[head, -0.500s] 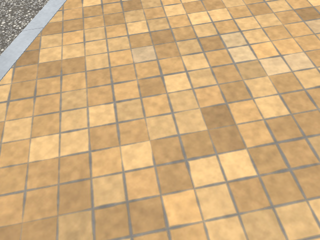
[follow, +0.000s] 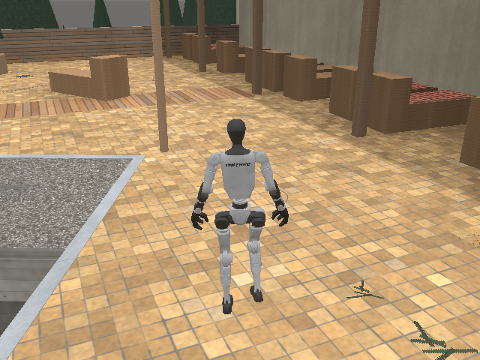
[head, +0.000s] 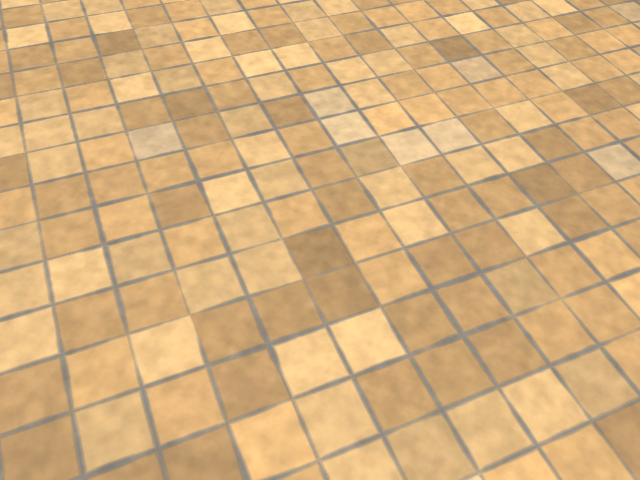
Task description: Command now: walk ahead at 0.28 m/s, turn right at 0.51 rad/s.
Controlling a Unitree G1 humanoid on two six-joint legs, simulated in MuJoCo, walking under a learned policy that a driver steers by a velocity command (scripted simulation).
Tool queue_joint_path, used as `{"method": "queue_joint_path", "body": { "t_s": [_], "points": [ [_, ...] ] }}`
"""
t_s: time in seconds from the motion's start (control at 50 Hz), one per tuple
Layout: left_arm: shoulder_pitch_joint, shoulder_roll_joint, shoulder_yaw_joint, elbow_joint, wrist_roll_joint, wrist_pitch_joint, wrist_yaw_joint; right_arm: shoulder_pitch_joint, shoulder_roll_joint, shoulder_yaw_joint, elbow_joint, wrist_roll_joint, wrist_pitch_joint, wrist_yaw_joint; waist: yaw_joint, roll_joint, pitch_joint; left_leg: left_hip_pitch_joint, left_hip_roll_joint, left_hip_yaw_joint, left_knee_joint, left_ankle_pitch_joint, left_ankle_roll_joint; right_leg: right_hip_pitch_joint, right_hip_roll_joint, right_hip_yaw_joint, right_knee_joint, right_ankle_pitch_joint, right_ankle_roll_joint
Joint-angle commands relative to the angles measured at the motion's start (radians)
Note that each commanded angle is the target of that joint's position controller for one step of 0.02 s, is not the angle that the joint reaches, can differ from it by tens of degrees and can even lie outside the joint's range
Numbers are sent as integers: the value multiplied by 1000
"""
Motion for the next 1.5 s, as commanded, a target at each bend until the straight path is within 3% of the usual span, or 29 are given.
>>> {"method": "queue_joint_path", "body": {
  "t_s": [0.02,0.18,0.3,0.34,0.38,0.4,0.42,0.44,0.46,0.48,0.54,0.66,0.8,0.88,0.92,0.94,0.96,0.98,1.02,1.04,1.08,1.16,1.32,1.4,1.42,1.44,1.46,1.48,1.5],
  "points": [
    [-12,88,18,-45,13,-18,-28,-35,-118,-20,-67,4,-43,3,1,156,83,60,262,-234,-259,-235,89,-243,-76,-16,190,68,20],
    [-196,40,-1,-122,10,-25,-64,160,-115,-26,4,-1,-79,28,-80,131,125,198,294,-60,-240,56,99,-389,-121,-58,73,167,42],
    [-326,-15,-36,-202,14,-41,-78,229,-100,-16,59,-3,-87,35,-94,150,136,166,310,65,-183,390,95,-212,-114,-191,-211,133,-30],
    [-260,-10,-35,-183,17,-48,-60,239,-120,-15,90,4,-81,37,-45,173,100,148,314,84,-98,713,96,-28,-58,-240,-290,78,-85],
    [27,35,-12,-88,20,-70,-31,219,-141,-13,107,22,-74,39,104,147,-68,71,275,119,230,942,68,362,-8,-245,-410,166,-135],
    [205,110,11,-39,40,-81,-12,200,-111,0,79,30,-77,44,175,85,-192,-143,230,128,493,618,47,656,-178,-68,-444,65,-165],
    [260,213,30,-35,43,-86,3,274,31,30,30,49,-77,62,123,-187,-361,-476,58,116,862,-283,5,917,-555,458,-528,0,-262],
    [247,198,32,-40,11,-83,10,187,-116,-15,48,37,-75,46,163,-17,-329,-488,42,-83,964,-242,25,776,-538,511,-597,74,-245],
    [138,152,14,-32,4,-85,14,142,-100,-21,26,43,-77,48,88,-25,-158,-507,90,-85,946,-139,36,623,-488,309,-616,140,-209],
    [67,78,-4,-38,3,-95,9,153,-69,-13,40,39,-80,50,49,-13,-68,-479,128,-56,880,-77,36,500,-440,189,-658,222,-173],
    [17,-10,-31,-28,-5,-125,11,218,-13,-13,91,2,-35,64,-15,-49,2,-374,148,-34,816,-12,16,335,-348,-17,-729,311,-106],
    [107,-21,-34,23,-13,-154,21,44,11,-21,27,3,-11,92,-22,-49,78,-565,149,8,742,159,-4,358,-311,-202,-776,490,-76],
    [204,6,-39,81,-13,-146,46,-202,38,7,-76,-4,-20,112,20,-19,116,-525,93,149,354,248,25,474,-328,-326,-737,779,-65],
    [192,70,-25,88,-6,-123,68,-90,-9,-9,-60,-7,-14,98,-52,-67,13,-340,-18,207,310,70,110,585,-357,-371,-472,1285,-49],
    [162,94,-17,69,0,-107,62,102,-66,-39,-7,-11,-24,86,-139,-54,-99,-96,-57,161,223,-2,172,506,-364,-360,-134,1152,-68],
    [138,87,-17,47,-5,-107,50,221,-134,-68,20,-21,-28,70,-203,39,-161,100,41,2,121,-67,227,332,-310,-379,177,833,-49],
    [171,-29,-33,-27,-16,-118,28,157,-239,-98,-7,-10,-13,60,-95,312,-227,415,341,-564,61,2,395,-148,-68,-307,588,-153,22],
    [59,46,-26,-67,-11,-135,21,174,-235,-98,-11,18,-6,60,-142,122,-244,412,375,-700,-56,-13,436,-299,-66,-85,650,-127,11],
    [32,40,-31,-78,-23,-159,17,79,-130,-72,-4,20,-13,48,-50,-15,-12,140,333,-481,-116,101,336,-280,-174,-65,450,16,1],
    [32,35,-30,-77,-11,-147,20,46,-101,-62,-4,20,-24,44,-11,-34,24,51,275,-397,-118,207,294,-221,-199,-60,370,22,12],
    [70,15,-35,-69,19,-105,15,22,-86,-51,-12,24,-48,42,28,-12,11,-45,206,-292,-129,339,267,-117,-208,-69,286,29,41],
    [-41,-2,-42,-123,19,-76,4,90,-135,-62,0,27,-67,50,7,43,24,-81,143,-234,-144,418,233,-154,-208,-115,101,144,82],
    [-302,6,-56,-224,2,-89,-4,227,-141,-64,9,15,-53,41,-102,106,28,104,139,-276,-45,540,167,-208,-135,-124,-243,318,66],
    [-108,55,-41,-168,4,-119,13,179,-150,-61,-1,12,-58,26,-19,140,-43,97,122,-265,151,852,68,114,-58,-129,-398,305,-8],
    [14,73,-33,-135,8,-135,22,146,-158,-61,-5,24,-66,29,54,115,-91,70,83,-233,299,839,43,264,-77,-129,-488,429,-31],
    [143,124,-23,-118,24,-151,32,145,-113,-49,-36,38,-75,32,95,48,-204,-71,29,-209,524,528,18,507,-251,5,-445,682,-69],
    [166,208,-3,-124,31,-141,27,337,-2,-30,-36,81,-67,22,20,-227,-388,-320,-139,-105,891,-372,-22,792,-603,370,-370,1213,-257],
    [150,160,-2,-133,-11,-119,19,350,-107,-43,-6,35,-52,10,20,-108,-427,-361,-101,-131,988,-347,-13,710,-576,465,-422,1126,-290],
    [68,74,-25,-142,-20,-117,18,267,-115,-49,0,22,-43,14,6,-29,-281,-371,-67,-145,982,-266,-25,569,-510,326,-467,1015,-264]
  ]
}}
